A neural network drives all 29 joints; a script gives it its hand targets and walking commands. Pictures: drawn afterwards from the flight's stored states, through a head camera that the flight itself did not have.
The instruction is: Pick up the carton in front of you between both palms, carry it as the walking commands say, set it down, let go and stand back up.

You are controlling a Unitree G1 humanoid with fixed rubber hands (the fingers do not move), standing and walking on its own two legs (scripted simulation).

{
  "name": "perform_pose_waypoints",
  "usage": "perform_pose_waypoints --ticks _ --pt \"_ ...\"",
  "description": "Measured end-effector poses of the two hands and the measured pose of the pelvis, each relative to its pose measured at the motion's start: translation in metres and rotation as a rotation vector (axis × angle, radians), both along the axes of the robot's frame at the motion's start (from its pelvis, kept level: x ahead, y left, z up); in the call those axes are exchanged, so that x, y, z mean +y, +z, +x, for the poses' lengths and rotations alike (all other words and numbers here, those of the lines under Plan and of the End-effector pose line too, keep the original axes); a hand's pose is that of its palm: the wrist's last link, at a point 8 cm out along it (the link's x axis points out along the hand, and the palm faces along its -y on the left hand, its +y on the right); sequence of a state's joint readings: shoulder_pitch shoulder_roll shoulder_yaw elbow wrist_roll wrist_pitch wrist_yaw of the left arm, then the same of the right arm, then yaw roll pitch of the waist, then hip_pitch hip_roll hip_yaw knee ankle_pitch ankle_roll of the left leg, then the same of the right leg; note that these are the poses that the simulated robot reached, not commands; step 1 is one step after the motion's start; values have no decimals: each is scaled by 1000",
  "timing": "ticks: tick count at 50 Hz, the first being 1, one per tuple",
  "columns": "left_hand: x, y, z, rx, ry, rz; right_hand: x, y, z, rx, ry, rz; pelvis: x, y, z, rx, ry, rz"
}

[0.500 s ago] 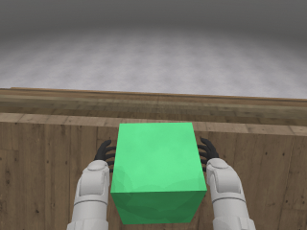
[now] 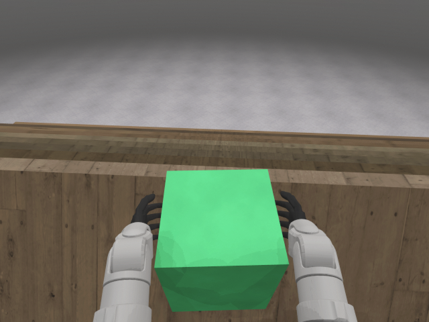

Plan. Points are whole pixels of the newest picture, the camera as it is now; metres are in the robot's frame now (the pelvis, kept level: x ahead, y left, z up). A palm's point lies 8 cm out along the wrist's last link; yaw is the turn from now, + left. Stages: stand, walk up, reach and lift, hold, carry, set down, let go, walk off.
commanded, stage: carry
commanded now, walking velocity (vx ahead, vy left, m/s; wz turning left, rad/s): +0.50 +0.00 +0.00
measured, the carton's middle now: (218, 242) +0.31 +0.00 -0.03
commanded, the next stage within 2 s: none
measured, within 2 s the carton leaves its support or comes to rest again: neither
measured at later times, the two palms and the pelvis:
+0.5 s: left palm (151, 175) +0.41 +0.15 +0.08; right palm (287, 175) +0.41 -0.15 +0.08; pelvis +0.15 +0.00 -0.01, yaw -3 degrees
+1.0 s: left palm (191, 113) +0.70 +0.08 +0.06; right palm (287, 113) +0.71 -0.22 +0.06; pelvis +0.44 -0.08 +0.00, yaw +0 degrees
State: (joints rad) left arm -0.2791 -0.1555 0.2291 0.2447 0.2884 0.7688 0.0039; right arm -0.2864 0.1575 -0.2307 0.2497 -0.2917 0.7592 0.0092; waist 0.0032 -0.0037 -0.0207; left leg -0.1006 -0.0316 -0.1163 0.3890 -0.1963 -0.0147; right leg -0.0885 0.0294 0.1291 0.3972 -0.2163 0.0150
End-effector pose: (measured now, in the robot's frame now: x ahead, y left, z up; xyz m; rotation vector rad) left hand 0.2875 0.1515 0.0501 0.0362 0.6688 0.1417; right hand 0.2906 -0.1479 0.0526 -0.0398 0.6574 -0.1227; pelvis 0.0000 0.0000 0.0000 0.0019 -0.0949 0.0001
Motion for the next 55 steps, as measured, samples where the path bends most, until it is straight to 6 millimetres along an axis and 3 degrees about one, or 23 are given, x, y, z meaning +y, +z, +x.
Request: perform_pose_waypoints --ticks 7,14,19,23,29,36,43,48,55 --pt "-10 8 16 -43 -7 -7 -10 5 10 -43 -25 18 -7 -6 13 97 -43 6" --pt "-31 23 47 -8 -2 -25 -31 19 39 -8 -56 51 -18 -1 51 160 -5 16" --pt "-19 35 80 2 27 -45 -20 32 76 3 -51 70 -11 2 89 190 -11 35" --pt "-5 30 111 -22 42 -78 -5 30 108 -21 -56 67 -2 -11 128 187 -39 35" --pt "-13 29 165 80 1 -77 -13 27 145 78 -107 63 1 0 184 196 -66 1" --pt "-42 37 257 52 -34 -83 -41 38 229 47 -154 76 -18 0 264 193 -62 -11" --pt "-72 18 355 25 -4 -53 -72 11 337 24 -121 106 -55 -28 362 163 -32 -20" --pt "-75 8 397 123 47 -48 -75 2 394 125 -71 97 -72 -9 414 178 -2 -1" --pt "-77 28 476 76 69 -46 -77 21 480 80 -35 87 -79 6 498 187 -15 31"
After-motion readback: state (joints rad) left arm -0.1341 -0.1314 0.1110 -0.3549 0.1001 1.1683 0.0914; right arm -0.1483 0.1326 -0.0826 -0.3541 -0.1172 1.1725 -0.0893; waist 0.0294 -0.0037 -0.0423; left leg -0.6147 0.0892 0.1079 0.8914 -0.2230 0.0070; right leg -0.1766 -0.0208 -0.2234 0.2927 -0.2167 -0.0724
